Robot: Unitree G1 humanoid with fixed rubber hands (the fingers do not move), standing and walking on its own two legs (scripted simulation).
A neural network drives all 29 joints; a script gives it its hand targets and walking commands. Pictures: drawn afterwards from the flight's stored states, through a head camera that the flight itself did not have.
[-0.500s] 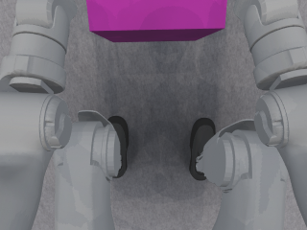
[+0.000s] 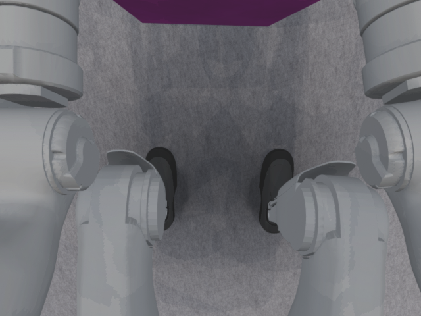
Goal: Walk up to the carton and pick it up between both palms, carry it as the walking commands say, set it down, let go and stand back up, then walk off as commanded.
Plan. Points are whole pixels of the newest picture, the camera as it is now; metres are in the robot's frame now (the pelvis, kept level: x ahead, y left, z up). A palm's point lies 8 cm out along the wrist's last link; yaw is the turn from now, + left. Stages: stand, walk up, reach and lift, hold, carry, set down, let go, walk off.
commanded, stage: reach and lift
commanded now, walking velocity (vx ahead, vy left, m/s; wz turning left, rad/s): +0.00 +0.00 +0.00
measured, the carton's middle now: out of the picture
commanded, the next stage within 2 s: none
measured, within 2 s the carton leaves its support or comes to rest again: neither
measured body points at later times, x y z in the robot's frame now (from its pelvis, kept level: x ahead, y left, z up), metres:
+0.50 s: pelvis -0.02 +0.00 +0.03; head +0.34 -0.01 +0.27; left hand +0.59 +0.17 -0.07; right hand +0.59 -0.14 -0.08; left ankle +0.12 +0.14 -0.35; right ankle +0.13 -0.13 -0.35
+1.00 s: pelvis -0.04 +0.00 +0.08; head +0.31 -0.01 +0.35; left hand +0.56 +0.16 +0.00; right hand +0.57 -0.14 -0.01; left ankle +0.12 +0.14 -0.35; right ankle +0.13 -0.13 -0.35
